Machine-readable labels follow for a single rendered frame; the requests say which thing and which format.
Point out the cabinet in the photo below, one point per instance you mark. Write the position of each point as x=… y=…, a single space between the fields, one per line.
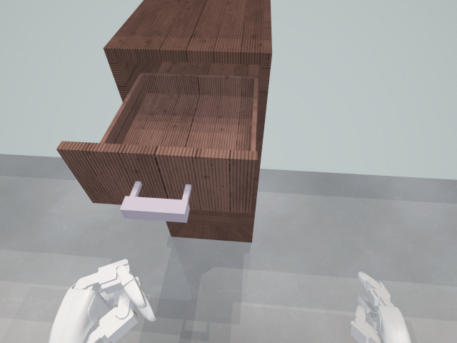
x=200 y=37

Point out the robot left hand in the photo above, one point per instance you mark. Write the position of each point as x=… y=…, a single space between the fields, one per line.
x=83 y=308

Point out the handle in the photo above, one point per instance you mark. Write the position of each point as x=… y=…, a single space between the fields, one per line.
x=168 y=210

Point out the drawer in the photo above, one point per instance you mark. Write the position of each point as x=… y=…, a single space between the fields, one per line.
x=173 y=130

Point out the robot right hand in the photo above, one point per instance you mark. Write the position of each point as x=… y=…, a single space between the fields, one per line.
x=386 y=321

